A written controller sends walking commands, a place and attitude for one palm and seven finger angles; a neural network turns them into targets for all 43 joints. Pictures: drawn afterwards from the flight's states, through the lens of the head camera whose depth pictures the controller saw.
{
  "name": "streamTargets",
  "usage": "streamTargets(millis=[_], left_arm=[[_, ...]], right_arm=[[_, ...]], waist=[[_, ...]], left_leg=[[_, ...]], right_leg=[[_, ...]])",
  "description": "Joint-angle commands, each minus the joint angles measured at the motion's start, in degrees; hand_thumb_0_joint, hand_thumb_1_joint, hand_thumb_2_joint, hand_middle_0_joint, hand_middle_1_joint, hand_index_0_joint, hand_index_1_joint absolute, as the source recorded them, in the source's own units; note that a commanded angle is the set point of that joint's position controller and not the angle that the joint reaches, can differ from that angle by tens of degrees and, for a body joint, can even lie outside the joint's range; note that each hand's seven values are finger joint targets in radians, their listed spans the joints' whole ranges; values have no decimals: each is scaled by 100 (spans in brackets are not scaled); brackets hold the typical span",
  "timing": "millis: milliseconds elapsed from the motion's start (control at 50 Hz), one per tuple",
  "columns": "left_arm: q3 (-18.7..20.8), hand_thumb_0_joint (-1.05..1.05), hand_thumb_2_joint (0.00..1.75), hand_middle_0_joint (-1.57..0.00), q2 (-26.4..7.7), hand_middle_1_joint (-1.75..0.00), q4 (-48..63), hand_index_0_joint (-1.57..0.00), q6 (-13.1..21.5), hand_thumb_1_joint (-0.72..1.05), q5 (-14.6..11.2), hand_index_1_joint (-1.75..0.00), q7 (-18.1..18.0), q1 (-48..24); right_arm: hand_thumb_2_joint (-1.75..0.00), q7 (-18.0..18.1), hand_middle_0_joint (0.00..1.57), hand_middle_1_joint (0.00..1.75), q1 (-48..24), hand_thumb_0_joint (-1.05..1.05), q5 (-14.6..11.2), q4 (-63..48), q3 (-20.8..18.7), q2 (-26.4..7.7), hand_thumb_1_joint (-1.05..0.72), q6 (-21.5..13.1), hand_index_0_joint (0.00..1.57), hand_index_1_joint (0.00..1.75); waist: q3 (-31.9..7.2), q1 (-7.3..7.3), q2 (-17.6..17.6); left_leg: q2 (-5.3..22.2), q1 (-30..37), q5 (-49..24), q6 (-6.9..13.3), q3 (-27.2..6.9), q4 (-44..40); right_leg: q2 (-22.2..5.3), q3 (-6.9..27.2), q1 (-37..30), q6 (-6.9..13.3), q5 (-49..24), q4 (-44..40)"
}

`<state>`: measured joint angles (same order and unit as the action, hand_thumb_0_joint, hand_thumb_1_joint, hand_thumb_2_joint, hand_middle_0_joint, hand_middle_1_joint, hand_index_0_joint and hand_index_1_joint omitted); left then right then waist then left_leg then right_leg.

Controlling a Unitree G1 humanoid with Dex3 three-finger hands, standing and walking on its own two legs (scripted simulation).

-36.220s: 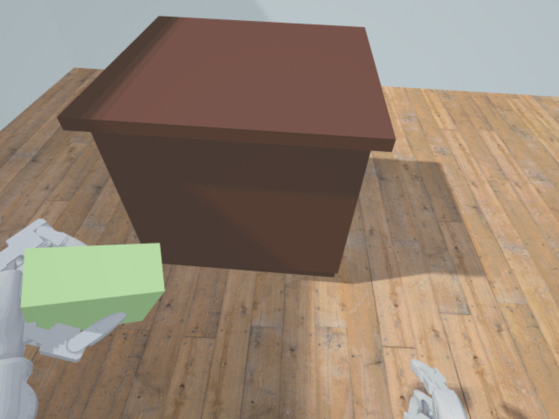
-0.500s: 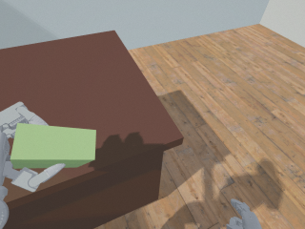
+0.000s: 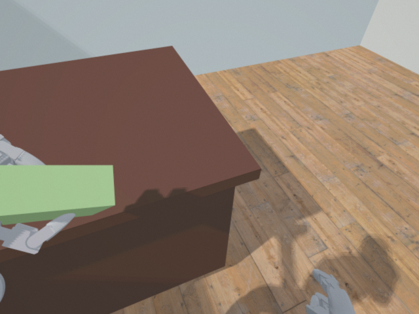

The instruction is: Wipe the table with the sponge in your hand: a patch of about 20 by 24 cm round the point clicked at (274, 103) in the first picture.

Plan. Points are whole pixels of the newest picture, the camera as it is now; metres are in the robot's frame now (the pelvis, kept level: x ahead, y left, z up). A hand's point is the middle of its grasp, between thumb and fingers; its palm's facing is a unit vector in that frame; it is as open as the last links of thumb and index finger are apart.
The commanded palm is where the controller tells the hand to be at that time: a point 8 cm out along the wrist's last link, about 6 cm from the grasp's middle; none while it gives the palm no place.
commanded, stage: step back with the hand held close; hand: left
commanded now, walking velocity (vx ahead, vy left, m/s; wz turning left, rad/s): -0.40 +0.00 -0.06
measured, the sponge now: (71, 195) +0.23 +0.22 +0.19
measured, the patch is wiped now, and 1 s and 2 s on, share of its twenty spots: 1.00 1.00 1.00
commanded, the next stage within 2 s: stop stepping back and stand still in 0.46 s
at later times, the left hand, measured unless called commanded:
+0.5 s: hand out of the picture +0.09 +0.24 +0.22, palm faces +0.38 -0.86 -0.34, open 9.6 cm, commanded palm +0.04 +0.28 +0.24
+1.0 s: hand out of the picture -0.05 +0.23 +0.23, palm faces +0.33 -0.89 -0.32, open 9.6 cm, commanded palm -0.08 +0.29 +0.24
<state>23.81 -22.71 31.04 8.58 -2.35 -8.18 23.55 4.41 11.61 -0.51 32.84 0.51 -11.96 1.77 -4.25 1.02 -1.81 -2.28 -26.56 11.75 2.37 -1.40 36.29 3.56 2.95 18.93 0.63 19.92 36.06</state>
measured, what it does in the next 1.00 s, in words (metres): walks backwards: left foot, then right foot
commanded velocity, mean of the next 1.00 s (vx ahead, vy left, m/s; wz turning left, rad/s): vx -0.07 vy -0.01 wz -0.02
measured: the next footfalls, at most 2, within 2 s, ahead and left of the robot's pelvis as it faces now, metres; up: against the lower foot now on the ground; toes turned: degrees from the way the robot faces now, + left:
left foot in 0.16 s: +0.04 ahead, +0.11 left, +0.00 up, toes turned -1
right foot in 0.52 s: -0.21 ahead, -0.11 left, +0.00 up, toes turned -1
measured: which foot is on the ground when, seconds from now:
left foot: down 0.00-0.06, up 0.08-0.14, down 0.16-0.52, up 0.54-0.64, down 0.66-0.86, up 0.88-1.00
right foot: down 0.00-0.22, up 0.24-0.50, down 0.52-1.00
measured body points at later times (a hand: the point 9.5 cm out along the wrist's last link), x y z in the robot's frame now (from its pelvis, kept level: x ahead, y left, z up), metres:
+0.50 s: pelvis -0.13 +0.01 +0.01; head -0.12 +0.03 +0.46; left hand +0.07 +0.29 +0.23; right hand +0.05 -0.20 -0.07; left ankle +0.00 +0.11 -0.72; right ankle -0.24 -0.11 -0.71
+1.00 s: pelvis -0.26 +0.03 +0.02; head -0.30 +0.04 +0.47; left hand -0.07 +0.28 +0.25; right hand -0.16 -0.23 -0.07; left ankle -0.21 +0.15 -0.67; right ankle -0.26 -0.06 -0.72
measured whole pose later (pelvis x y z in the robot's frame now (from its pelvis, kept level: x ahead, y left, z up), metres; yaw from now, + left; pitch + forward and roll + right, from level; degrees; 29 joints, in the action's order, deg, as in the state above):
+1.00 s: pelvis -0.26 +0.03 +0.02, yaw -5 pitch +0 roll +1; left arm 18.3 -21.8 32.9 7.7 -2.5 -7.4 24.8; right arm 3.5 16.8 0.2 39.9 0.4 -12.6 -1.4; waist -6.6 0.8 2.8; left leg 1.1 -28.7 19.7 0.7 2.2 52.2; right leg 1.1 -1.0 13.9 4.0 15.1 28.3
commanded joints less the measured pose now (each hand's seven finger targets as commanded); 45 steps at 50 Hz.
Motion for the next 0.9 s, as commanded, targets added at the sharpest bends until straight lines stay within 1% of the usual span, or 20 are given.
streamTargets(millis=[0, 40, 120, 180, 200, 240, 300, 420, 460, 500, 560, 600, 640, 680, 720, 780, 820, 840, 860, 880], left_arm=[[-49, 0, 130, -120, -801, -160, 1265, -120, 318, 10, -146, -160, -29, -938], [116, 0, 130, -120, -1027, -160, 1488, -120, 326, 10, -128, -160, -51, -728], [468, 0, 130, -120, -1251, -160, 1730, -120, 359, 10, -141, -160, -52, -260], [674, 0, 130, -120, -1304, -160, 1927, -120, 410, 10, -159, -160, -94, -35], [727, 0, 130, -120, -1339, -160, 2001, -120, 427, 10, -190, -160, -88, 94], [705, 0, 130, -120, -1165, -160, 2049, -120, 376, 10, -127, -160, -80, -162], [340, 0, 130, -120, -813, -160, 1703, -120, 249, 10, -181, -160, -119, -170], [20, 0, 130, -120, -746, -160, 1695, -120, 114, 10, -202, -160, -84, -616], [281, 0, 130, -120, -1122, -160, 1890, -120, 262, 10, -145, -160, -23, -636], [447, 0, 130, -120, -1409, -160, 2063, -120, 492, 10, -174, -160, -27, -795], [763, 0, 130, -120, -1572, -160, 1680, -120, 349, 10, -137, -160, -12, -468], [505, 0, 130, -120, -1061, -160, 1145, -120, 226, 10, -206, -160, 11, -194], [422, 0, 130, -120, -965, -160, 964, -120, 184, 10, -251, -160, -20, -375], [364, 0, 130, -120, -880, -160, 636, -120, 114, 10, -253, -160, -47, -162], [376, 0, 130, -120, -1008, -160, 1274, -120, 146, 10, -227, -160, -90, -481], [226, 0, 130, -120, -921, -160, 1560, -120, 163, 10, -128, -160, -117, -294], [194, 0, 130, -120, -963, -160, 1636, -120, 102, 10, -53, -160, -115, -133], [273, 0, 130, -120, -1071, -160, 1717, -120, 124, 10, -36, -160, -110, -303], [381, 0, 130, -120, -1191, -160, 1990, -120, 167, 10, -78, -160, -133, -806], [205, 0, 130, -120, -1026, -160, 1818, -120, 200, 10, -108, -160, -100, -1068]], right_arm=[[-90, 28, 20, 30, -784, 0, -46, -722, -344, -611, -90, -285, 20, 30], [-90, 14, 20, 30, -814, 0, -70, -754, -387, -568, -90, -174, 20, 30], [-90, 17, 20, 30, -879, 0, 48, -795, -297, -498, -90, -12, 20, 30], [-90, 79, 20, 30, -856, 0, -3, -893, -359, -656, -90, 25, 20, 30], [-90, 75, 20, 30, -935, 0, 5, -1000, -345, -665, -90, -8, 20, 30], [-90, 29, 20, 30, -818, 0, 118, -924, -425, -685, -90, -203, 20, 30], [-90, -52, 20, 30, -611, 0, 48, -627, -422, -567, -90, -427, 20, 30], [-90, -76, 20, 30, -885, 0, 115, -547, -247, -519, -90, -613, 20, 30], [-90, -76, 20, 30, -899, 0, 142, -534, -285, -520, -90, -493, 20, 30], [-90, -29, 20, 30, -957, 0, 100, -456, -187, -337, -90, -501, 20, 30], [-90, 49, 20, 30, -1000, 0, -40, -730, -323, -399, -90, -505, 20, 30], [-90, 76, 20, 30, -684, 0, -79, -683, -212, -410, -90, -380, 20, 30], [-90, 87, 20, 30, -715, 0, -108, -662, -284, -659, -90, -385, 20, 30], [-90, 93, 20, 30, -612, 0, -144, -749, -226, -731, -90, -487, 20, 30], [-90, 103, 20, 30, -729, 0, -33, -742, -162, -655, -90, -597, 20, 30], [-90, 2, 20, 30, -665, 0, 26, -603, -160, -636, -90, -693, 20, 30], [-90, -53, 20, 30, -704, 0, 72, -604, -214, -605, -90, -619, 20, 30], [-90, -70, 20, 30, -627, 0, 82, -563, -297, -622, -90, -571, 20, 30], [-90, -94, 20, 30, -551, 0, 92, -447, -339, -773, -90, -599, 20, 30], [-90, -96, 20, 30, -473, 0, 79, -298, -271, -647, -90, -670, 20, 30]], waist=[[-737, -183, 832], [-835, -155, 1167], [-362, -147, 396], [-962, -95, -536], [-1280, -73, -1057], [-1242, -47, -1536], [-948, -44, -738], [-760, 13, -1030], [-688, -26, -541], [-801, -22, 644], [-905, -32, 1614], [-691, -209, 276], [-602, -131, -624], [-606, -107, -600], [-330, -144, -1454], [-327, -69, -1319], [-367, -2, -74], [-186, -29, 1199], [-23, -111, 1296], [169, -287, 1004]], left_leg=[[453, 836, -583, -158, -369, 146], [315, 1017, -92, -256, -184, 795], [489, 585, 72, -270, -324, 322], [1018, 1011, -2447, -76, -839, -1033], [1430, 988, -2803, 51, -1165, -1551], [1961, -9, -1353, 465, -1481, -2286], [1784, 1250, -1641, 460, -1076, -1973], [1377, 956, 135, 45, -696, -2514], [908, 1021, 376, -345, -272, -1460], [291, 1681, 340, -569, 280, 697], [252, 345, 580, -388, 12, 1326], [373, 887, -524, -261, 14, -20], [911, 1503, -1431, -60, -745, -1131], [1189, 1573, -148, 18, -1478, -1980], [1231, 563, 2590, -316, -1814, -3296], [961, -296, 2845, -341, -1020, -3077], [329, -543, 2284, -302, -163, -1149], [20, -378, 1389, -292, 110, 1270], [108, -624, 1226, -341, -27, 2728], [390, -658, 840, -268, -226, 3111]], right_leg=[[-1413, 1472, -51, 295, -3183, -1333], [-1777, 1473, 65, 439, -3386, -1510], [-1670, 1161, 67, 519, -3445, -1246], [-447, 201, -408, -73, -2716, -445], [-103, -83, -608, -196, -1107, 343], [154, 79, -905, -229, 612, 2295], [-3, 49, 294, -204, 869, 1981], [58, -220, -653, 13, 510, -573], [-475, 253, -384, 362, -542, -2065], [-1789, 1267, 833, 741, -2077, -2554], [-1812, 803, -535, 635, -5095, -1229], [-1486, 535, -469, 435, -3978, -773], [-474, 8, 6, 8, -1239, -721], [32, -213, 3, -82, 10, -567], [148, -302, -451, -67, 687, 183], [226, -623, -1509, 92, 565, -284], [-400, -74, -1655, 496, 766, -1622], [-1716, 1878, -496, 1064, 1804, -2699], [-2586, 2840, 199, 1496, 2034, -3141], [-2304, 2322, 431, 1377, 1784, -2948]])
